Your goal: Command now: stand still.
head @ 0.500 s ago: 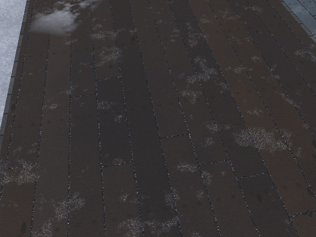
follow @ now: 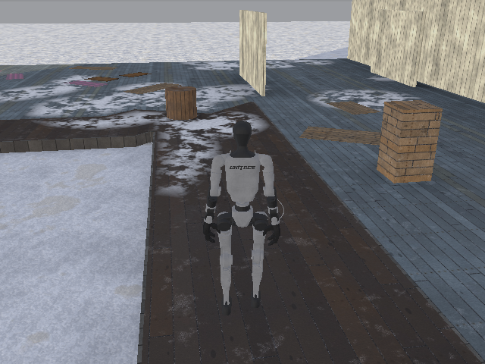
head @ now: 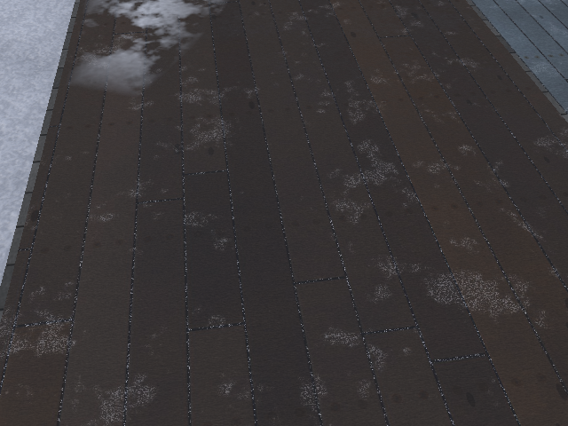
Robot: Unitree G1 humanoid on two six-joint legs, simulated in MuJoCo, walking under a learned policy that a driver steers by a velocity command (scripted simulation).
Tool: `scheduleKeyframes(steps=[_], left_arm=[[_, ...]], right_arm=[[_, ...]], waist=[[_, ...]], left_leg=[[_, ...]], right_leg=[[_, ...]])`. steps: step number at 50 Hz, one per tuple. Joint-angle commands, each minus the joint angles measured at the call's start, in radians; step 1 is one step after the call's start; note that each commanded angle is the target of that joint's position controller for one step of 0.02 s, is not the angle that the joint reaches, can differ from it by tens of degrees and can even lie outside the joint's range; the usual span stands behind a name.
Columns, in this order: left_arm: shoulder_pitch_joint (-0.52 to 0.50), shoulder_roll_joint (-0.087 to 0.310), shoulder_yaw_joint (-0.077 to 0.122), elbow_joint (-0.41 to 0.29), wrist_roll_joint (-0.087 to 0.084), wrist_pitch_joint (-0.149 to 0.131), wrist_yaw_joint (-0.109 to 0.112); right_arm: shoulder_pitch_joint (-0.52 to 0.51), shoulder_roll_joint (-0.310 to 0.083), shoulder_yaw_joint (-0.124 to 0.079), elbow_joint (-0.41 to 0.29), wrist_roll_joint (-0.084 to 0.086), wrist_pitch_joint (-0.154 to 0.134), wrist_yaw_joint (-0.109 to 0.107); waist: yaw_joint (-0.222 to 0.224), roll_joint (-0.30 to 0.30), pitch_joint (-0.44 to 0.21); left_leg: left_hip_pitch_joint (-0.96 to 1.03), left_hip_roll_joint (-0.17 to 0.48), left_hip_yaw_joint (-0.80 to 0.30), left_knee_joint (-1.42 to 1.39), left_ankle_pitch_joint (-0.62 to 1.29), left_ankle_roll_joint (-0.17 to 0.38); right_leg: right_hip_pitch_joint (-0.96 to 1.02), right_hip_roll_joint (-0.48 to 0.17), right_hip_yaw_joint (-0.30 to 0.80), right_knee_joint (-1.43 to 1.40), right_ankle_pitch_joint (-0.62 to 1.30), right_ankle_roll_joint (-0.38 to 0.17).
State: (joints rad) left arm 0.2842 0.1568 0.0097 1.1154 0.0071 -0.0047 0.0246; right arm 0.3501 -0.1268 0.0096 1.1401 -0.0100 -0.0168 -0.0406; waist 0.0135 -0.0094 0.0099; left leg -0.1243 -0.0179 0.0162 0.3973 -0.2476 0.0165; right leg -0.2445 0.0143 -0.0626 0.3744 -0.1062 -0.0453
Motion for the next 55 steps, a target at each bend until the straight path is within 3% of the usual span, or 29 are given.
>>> scheduleKeyframes(steps=[1, 15, 49, 50, 52, 53, 55], left_arm=[[0.050, 0.061, 0.004, -0.005, 0.000, -0.007, 0.003], [0.088, 0.042, -0.005, 0.034, 0.000, -0.008, 0.011], [0.100, 0.024, -0.005, 0.066, -0.002, -0.005, 0.019], [0.104, 0.019, -0.007, 0.068, -0.001, -0.004, 0.018], [0.088, 0.032, 0.001, 0.056, 0.002, 0.001, 0.014], [0.074, 0.033, 0.006, 0.043, 0.008, 0.002, 0.009], [0.008, 0.016, 0.006, -0.004, 0.026, -0.002, -0.007]], right_arm=[[0.066, -0.075, -0.009, -0.014, 0.000, -0.006, -0.002], [0.089, -0.056, -0.004, -0.007, 0.002, -0.009, -0.003], [0.122, -0.042, 0.002, 0.006, 0.001, -0.014, -0.009], [0.133, -0.040, 0.002, 0.010, 0.000, -0.013, -0.009], [0.150, -0.076, -0.015, 0.010, -0.003, -0.007, -0.007], [0.161, -0.101, -0.027, 0.006, -0.003, -0.002, -0.005], [0.215, -0.134, -0.046, 0.010, -0.001, 0.004, -0.002]], waist=[[0.001, 0.017, 0.075], [-0.002, 0.016, 0.079], [-0.005, 0.018, 0.084], [-0.008, 0.020, 0.066], [-0.019, 0.055, 0.092], [-0.031, 0.100, 0.126], [-0.065, 0.149, 0.235]], left_leg=[[-0.151, 0.110, -0.116, -0.127, -0.049, 0.038], [-0.112, 0.108, -0.105, -0.115, 0.028, 0.043], [-0.056, 0.112, -0.097, -0.104, 0.151, 0.045], [-0.048, 0.105, -0.097, -0.117, 0.069, 0.049], [-0.066, 0.095, -0.125, -0.139, -0.204, 0.082], [-0.074, 0.120, -0.184, -0.172, -0.375, 0.113], [-0.059, 0.250, -0.344, -0.272, -0.593, 0.190]], right_leg=[[0.068, -0.102, 0.133, -0.064, -0.079, 0.001], [0.069, -0.107, 0.131, -0.044, -0.016, 0.005], [0.096, -0.113, 0.117, -0.015, 0.068, 0.008], [0.101, -0.103, 0.110, -0.016, 0.005, 0.007], [0.048, -0.048, 0.066, 0.053, -0.204, -0.004], [-0.025, -0.013, 0.030, 0.120, -0.316, -0.008], [-0.223, 0.007, -0.036, 0.268, -0.356, -0.009]])
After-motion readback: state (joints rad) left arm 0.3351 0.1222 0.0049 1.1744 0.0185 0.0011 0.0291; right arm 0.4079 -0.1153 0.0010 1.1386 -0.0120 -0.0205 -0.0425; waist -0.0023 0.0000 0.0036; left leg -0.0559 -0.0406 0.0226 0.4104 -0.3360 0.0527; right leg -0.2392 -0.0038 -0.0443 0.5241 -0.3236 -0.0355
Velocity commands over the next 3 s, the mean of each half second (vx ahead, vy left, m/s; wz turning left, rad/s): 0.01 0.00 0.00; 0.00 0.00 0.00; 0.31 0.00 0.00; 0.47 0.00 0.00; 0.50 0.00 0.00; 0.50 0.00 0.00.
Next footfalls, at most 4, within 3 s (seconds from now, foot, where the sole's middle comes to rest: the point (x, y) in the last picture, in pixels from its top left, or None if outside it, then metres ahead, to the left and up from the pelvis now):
1.32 right None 0.21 -0.11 -0.78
1.82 left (279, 420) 0.56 0.05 -0.78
2.38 right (342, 307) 0.87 -0.12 -0.78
2.92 left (280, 223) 1.18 0.06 -0.78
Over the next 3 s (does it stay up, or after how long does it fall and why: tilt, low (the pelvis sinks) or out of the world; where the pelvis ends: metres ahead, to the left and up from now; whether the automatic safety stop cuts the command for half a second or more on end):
stays up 1.06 -0.01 -0.02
